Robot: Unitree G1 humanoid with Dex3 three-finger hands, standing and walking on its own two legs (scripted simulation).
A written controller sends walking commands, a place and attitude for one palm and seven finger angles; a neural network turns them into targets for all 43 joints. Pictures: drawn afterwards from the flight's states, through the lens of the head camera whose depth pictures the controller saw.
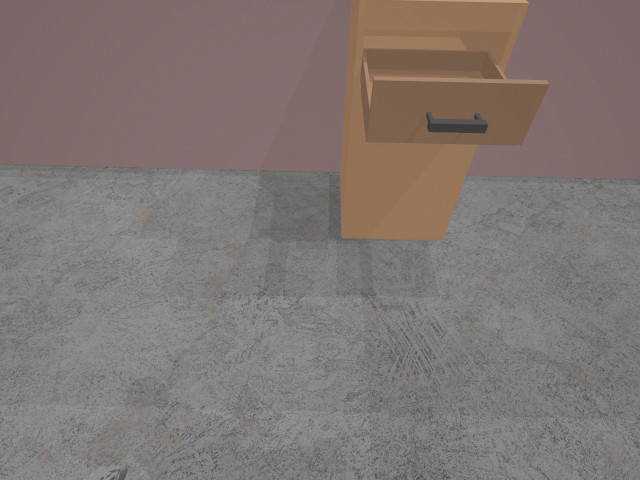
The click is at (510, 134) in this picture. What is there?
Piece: drawer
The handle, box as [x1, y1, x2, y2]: [426, 112, 487, 132]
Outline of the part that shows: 426,115 428,120 428,131 485,132 487,126 486,121 482,120 478,113 475,113 474,119 433,119 430,112 427,112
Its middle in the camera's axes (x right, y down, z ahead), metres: +0.31 -0.27 +0.90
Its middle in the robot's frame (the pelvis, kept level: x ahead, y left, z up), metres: +0.88 -0.27 +0.00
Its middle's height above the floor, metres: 0.77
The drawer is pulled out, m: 0.30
